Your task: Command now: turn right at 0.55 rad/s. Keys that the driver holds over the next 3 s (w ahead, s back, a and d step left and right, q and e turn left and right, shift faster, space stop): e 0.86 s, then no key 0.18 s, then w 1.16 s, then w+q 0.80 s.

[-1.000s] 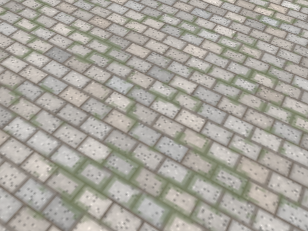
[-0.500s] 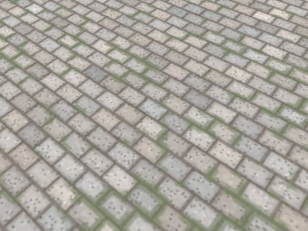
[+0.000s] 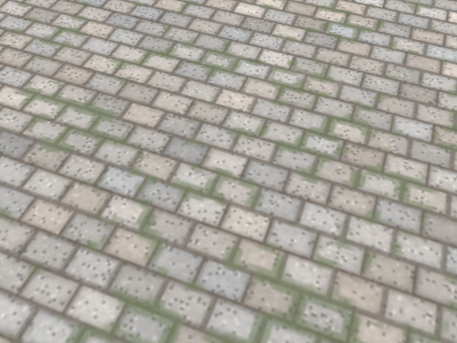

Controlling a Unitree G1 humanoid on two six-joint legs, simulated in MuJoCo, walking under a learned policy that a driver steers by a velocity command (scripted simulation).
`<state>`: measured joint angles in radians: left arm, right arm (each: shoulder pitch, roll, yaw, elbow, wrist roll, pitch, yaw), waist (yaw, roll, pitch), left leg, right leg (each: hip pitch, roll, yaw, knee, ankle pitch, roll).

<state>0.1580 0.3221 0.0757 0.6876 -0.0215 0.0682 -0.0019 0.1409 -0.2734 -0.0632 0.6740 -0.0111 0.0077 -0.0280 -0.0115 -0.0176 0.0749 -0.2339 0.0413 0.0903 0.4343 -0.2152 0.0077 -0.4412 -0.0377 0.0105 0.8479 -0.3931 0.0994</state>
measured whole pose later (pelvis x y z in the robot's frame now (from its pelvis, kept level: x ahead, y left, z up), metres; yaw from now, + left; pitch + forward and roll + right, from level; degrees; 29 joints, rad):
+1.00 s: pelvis +0.01 -0.03 -0.01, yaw -34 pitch +0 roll +1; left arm 0.17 0.31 0.07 0.60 -0.02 0.07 0.00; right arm 0.15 -0.30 -0.07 0.72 0.02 0.02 -0.01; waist -0.02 0.01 0.08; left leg -0.21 0.08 0.10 0.50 -0.28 -0.03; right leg -0.28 -0.02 0.00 0.57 -0.27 0.05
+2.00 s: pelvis +0.31 -0.21 -0.01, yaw -36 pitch +2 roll +1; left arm 0.03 0.25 0.02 0.63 -0.01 -0.09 -0.06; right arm 0.42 -0.29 -0.03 0.88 0.02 -0.05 0.00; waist -0.10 -0.03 0.04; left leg 0.13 -0.05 0.02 0.20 -0.37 0.04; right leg -0.58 -0.03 -0.02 0.50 0.02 -0.04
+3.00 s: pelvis +0.82 -0.48 +0.00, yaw -13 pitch +2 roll +0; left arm 0.03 0.29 0.03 0.69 0.00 -0.10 -0.02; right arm 0.36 -0.30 -0.07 0.72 0.02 -0.03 -0.02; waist -0.09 -0.04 0.03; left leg -0.10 -0.11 -0.19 0.40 -0.32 0.07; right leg -0.55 -0.02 0.10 0.51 0.02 0.05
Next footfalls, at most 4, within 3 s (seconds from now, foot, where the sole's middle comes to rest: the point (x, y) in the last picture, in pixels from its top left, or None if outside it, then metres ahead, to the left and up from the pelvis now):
0.10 right None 0.05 -0.13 -0.78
0.60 left None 0.11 0.08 -0.78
1.00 right None -0.03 -0.15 -0.78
1.52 left None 0.26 -0.05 -0.78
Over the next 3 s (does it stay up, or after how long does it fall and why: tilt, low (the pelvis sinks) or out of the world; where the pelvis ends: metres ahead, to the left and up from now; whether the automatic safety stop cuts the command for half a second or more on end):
stays up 0.82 -0.48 0.00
